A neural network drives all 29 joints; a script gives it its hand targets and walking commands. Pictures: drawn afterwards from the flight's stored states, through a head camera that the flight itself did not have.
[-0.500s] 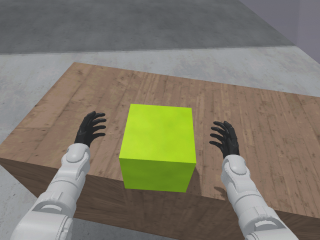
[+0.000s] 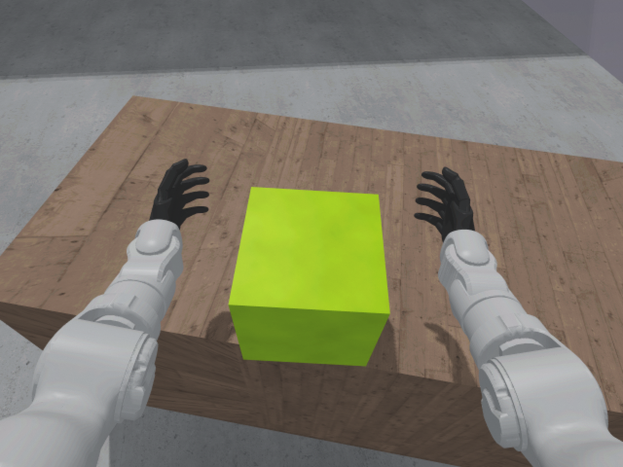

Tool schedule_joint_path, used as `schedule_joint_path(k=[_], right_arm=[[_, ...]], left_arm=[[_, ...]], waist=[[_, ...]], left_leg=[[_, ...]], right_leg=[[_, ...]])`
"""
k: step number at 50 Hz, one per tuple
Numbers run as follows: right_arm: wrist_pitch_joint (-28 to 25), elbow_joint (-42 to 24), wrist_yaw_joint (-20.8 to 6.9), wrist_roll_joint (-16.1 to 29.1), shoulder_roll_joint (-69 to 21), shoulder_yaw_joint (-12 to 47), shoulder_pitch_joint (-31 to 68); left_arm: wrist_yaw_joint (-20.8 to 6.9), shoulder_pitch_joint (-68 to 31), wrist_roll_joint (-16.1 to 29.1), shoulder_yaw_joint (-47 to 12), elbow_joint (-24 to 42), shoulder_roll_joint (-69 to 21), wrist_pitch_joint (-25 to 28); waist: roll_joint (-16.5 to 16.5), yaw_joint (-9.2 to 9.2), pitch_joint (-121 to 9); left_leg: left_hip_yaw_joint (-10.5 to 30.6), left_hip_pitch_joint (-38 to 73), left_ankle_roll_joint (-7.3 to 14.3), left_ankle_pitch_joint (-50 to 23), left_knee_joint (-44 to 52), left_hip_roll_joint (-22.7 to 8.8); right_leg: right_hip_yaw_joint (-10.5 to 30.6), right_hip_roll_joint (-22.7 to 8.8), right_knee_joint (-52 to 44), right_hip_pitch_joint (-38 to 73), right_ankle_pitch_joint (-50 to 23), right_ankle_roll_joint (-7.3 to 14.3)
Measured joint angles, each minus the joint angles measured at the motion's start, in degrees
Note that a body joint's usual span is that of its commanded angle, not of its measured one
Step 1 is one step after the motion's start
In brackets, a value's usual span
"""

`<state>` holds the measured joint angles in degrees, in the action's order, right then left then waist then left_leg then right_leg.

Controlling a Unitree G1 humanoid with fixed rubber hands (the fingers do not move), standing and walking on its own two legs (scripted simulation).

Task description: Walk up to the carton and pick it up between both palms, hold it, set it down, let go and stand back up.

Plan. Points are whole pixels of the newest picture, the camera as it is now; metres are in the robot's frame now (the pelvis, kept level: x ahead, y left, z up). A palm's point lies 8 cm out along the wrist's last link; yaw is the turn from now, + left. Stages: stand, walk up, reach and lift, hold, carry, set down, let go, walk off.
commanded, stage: reach and lift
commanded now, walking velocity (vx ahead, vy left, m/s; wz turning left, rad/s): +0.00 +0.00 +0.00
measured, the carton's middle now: (309, 278) +0.41 +0.02 -0.04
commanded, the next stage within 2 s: none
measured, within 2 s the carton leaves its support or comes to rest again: neither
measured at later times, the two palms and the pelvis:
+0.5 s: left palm (184, 242) +0.42 +0.21 +0.01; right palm (442, 249) +0.43 -0.17 +0.02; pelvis -0.01 -0.01 -0.03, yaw +1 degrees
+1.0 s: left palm (204, 246) +0.42 +0.18 +0.01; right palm (410, 255) +0.43 -0.13 +0.01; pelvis -0.02 -0.01 -0.03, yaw +1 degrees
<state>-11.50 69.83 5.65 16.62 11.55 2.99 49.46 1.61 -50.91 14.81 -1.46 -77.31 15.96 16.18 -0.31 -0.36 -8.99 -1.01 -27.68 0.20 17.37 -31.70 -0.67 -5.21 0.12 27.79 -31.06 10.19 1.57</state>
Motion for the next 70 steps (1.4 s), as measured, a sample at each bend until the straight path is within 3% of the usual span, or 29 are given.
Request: schedule_joint_path(k=[7, 15, 31, 45, 53, 57, 70], right_arm=[[-1.82, 3.5, -0.06, 4.01, 0.58, 2.15, 2.58], [-4.19, 7.02, -1.14, 4.77, 0.58, 4.03, 3.96], [-8.78, 9.06, -0.58, -1.02, -2.25, -0.97, 6.04], [-9.64, 10.71, 1.24, -6.46, -6.26, -6.49, 7.89], [-9.73, 10.63, 2.71, -14.32, -9.3, -14.62, 7.33], [-10.12, 9.33, 3.54, -18.5, -10.39, -18.22, 6.02], [-14.24, -1.5, 1.61, -38.37, -15.9, -36.1, -3.14]], left_arm=[[-0.17, -0.88, 0.35, -0.29, -1.54, 0.35, 1.05], [-0.95, -2.99, 2.24, -2.33, -6.31, 0.73, 4.78], [-1.0, -6.49, 2.28, -1.34, -12.28, 0.06, 10.5], [-0.18, -8.58, -2.03, 2.6, -13.98, -1.82, 11.62], [1.52, -7.95, -9.24, 7.97, -11.57, -4.61, 11.02], [2.29, -5.92, -14.26, 13.38, -9.24, -6.37, 10.97], [3.05, 1.98, -33.61, 32.03, 1.76, -13.22, 10.8]], waist=[[-0.47, 0.27, -1.79], [0.02, 0.64, -3.86], [-0.03, 1.65, -5.92], [-0.79, 2.09, -5.56], [-0.78, 2.25, -4.6], [-0.88, 2.05, -3.17], [0.83, 1.05, 1.76]], left_leg=[[-0.04, -3.35, -0.6, 0.32, -1.31, 0.01], [0.18, -9.54, -0.59, 2.31, -6.09, -0.14], [1.25, -21.54, -0.76, 3.65, -13.36, 0.06], [1.67, -23.45, -0.69, 3.01, -14.03, 0.35], [1.77, -21.29, -0.46, 2.09, -11.54, 0.43], [1.11, -18.39, -0.22, 1.68, -9.44, 0.33], [0.3, -7.93, 0.48, 0.92, -2.81, 0.23]], right_leg=[[0.08, -0.1, 1.53, -3.48, 0.7, 0.15], [-0.11, -0.18, 6.34, -9.7, 2.59, 0.28], [-1.13, -0.82, 13.71, -21.45, 4.12, 0.88], [-1.53, -1.14, 14.21, -23.07, 3.62, 1.1], [-1.61, -1.06, 11.2, -20.56, 2.49, 0.81], [-0.95, -0.81, 9.02, -17.88, 1.82, 0.48], [-0.09, -0.24, 1.11, -7.01, 0.2, -0.58]])
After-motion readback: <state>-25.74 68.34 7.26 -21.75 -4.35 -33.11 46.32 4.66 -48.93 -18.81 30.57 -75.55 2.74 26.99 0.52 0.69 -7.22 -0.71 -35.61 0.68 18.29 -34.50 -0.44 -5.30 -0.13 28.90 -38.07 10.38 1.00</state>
